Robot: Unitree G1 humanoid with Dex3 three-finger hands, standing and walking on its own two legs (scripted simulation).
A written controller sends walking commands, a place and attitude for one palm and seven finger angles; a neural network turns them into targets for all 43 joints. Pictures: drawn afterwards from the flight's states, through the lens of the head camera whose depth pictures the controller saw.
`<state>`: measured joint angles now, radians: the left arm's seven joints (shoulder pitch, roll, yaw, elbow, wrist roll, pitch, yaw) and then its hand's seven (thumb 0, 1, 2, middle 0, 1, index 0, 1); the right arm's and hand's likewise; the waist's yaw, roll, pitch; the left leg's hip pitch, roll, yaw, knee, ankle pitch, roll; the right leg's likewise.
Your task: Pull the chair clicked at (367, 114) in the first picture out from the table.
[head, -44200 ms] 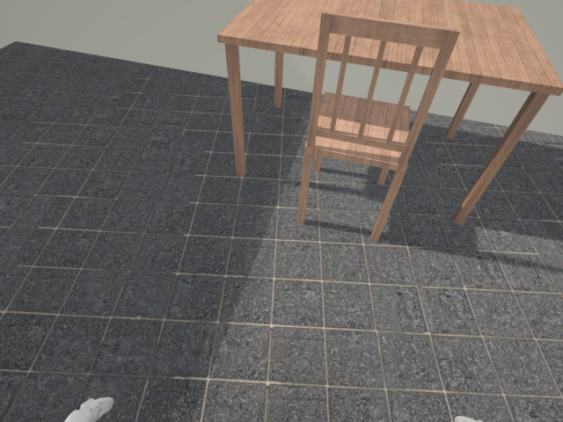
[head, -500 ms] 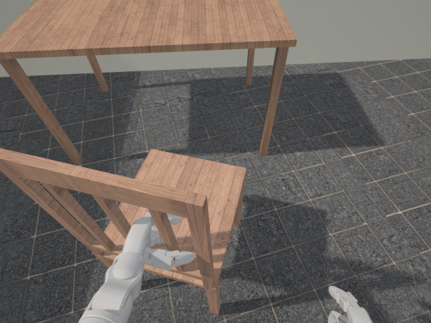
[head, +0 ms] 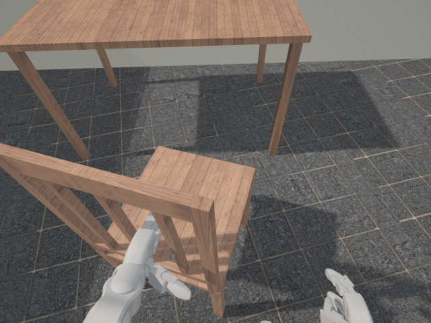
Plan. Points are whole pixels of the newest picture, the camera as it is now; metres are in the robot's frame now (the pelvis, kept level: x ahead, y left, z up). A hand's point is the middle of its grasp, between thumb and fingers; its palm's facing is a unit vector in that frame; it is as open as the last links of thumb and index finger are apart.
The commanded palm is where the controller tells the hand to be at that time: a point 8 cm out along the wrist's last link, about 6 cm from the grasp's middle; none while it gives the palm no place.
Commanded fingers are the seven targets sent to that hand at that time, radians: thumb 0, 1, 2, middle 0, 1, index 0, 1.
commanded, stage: draw the fingers out of the gap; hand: left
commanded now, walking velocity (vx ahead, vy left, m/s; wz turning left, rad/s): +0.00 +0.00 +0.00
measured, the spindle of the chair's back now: (130, 232) +0.30 +0.18 -0.03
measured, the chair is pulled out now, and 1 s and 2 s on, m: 0.55 0.55 0.55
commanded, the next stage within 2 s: draw the hand back to the body in 0.76 s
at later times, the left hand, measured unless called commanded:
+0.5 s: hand (157, 305) +0.17 +0.11 -0.04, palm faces -0.15 -0.98 -0.14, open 17.4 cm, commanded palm +0.16 +0.16 -0.01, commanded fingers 0.00 -0.55 0.20 0.00 0.00 0.00 0.00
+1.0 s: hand out of the picture +0.14 +0.11 +0.00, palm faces +0.00 -1.00 +0.01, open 17.4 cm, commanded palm +0.11 +0.17 +0.01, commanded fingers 0.00 -0.55 0.20 0.00 0.00 0.00 0.00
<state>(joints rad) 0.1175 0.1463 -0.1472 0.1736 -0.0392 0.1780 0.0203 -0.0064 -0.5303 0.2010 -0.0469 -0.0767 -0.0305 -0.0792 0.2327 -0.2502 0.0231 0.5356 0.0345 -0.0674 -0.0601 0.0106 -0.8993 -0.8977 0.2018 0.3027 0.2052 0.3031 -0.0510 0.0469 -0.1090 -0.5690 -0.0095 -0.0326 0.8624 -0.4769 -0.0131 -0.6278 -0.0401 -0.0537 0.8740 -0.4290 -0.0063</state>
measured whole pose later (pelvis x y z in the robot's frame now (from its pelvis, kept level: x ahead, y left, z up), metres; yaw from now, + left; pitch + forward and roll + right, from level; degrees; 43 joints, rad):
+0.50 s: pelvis -0.01 +0.00 -0.01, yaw +1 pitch +11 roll +0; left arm 0.46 0.19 -0.17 -0.11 -0.02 0.18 0.01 -0.01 -0.53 0.20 -0.01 0.00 -0.01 0.00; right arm 0.26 -0.25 0.03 0.45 0.03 -0.12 -0.09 0.01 -0.90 -0.90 0.20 0.30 0.21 0.30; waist -0.05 0.04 -0.13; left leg -0.64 -0.01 -0.05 0.97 -0.51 -0.01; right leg -0.69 -0.04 -0.07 0.95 -0.46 -0.01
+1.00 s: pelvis -0.02 +0.01 -0.03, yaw +1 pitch +12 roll -1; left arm 0.73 0.14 -0.20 -0.36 -0.08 0.01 0.03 -0.01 -0.53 0.20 -0.01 0.00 -0.01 0.00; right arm 0.27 -0.22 0.02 0.40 0.04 -0.17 -0.09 0.01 -0.90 -0.90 0.20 0.30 0.21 0.30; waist -0.01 0.03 -0.16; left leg -0.74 -0.02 -0.05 1.08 -0.56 0.00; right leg -0.77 -0.05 -0.07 1.05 -0.49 0.00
